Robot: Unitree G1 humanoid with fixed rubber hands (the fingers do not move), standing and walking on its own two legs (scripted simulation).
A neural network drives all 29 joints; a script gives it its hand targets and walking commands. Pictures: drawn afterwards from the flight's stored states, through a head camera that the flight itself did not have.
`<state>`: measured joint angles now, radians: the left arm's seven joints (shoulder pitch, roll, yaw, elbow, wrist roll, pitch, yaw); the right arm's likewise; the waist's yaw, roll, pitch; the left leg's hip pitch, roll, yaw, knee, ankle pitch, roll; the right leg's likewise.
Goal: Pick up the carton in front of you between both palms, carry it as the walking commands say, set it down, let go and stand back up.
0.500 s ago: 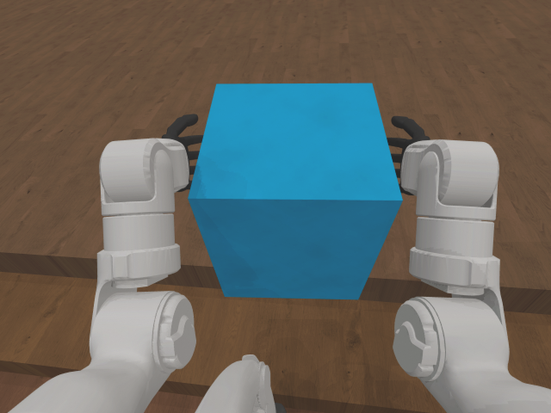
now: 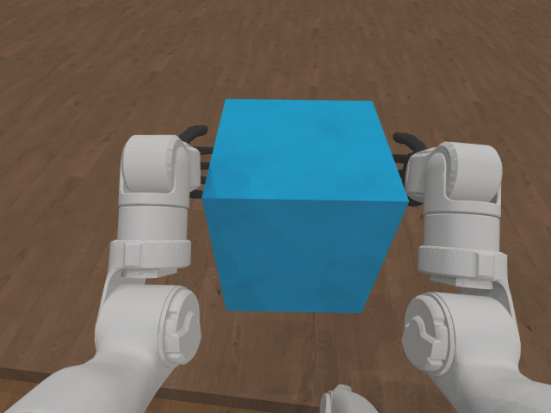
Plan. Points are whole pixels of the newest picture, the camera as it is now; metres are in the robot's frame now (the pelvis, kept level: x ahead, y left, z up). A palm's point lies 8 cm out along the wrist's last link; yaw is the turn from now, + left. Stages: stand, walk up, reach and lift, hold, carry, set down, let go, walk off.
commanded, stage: carry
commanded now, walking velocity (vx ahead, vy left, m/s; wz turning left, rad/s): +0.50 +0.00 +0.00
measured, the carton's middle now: (296, 210) +0.39 +0.02 +0.10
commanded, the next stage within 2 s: none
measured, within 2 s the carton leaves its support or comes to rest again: neither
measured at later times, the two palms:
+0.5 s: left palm out of the picture +0.72 +0.19 +0.33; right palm out of the picture +0.70 -0.11 +0.32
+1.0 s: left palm out of the picture +0.99 +0.21 +0.43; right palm out of the picture +0.99 -0.09 +0.42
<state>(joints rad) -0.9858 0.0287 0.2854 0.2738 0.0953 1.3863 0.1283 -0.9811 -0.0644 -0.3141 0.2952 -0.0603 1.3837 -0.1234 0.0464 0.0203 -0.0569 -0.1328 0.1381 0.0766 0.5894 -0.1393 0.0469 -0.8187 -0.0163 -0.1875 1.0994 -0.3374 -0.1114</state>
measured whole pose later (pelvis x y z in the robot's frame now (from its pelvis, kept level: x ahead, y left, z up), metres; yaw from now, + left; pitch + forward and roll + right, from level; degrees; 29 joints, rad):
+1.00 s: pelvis +0.62 +0.04 +0.22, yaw +1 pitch +4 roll -1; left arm -0.95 0.05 0.27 0.37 0.09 1.34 0.11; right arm -0.95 -0.05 -0.27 0.34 -0.07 1.37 -0.12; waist 0.02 0.01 -0.15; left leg -0.28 0.03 0.07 0.92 -0.46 0.01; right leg -0.50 -0.01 -0.15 0.59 -0.15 -0.08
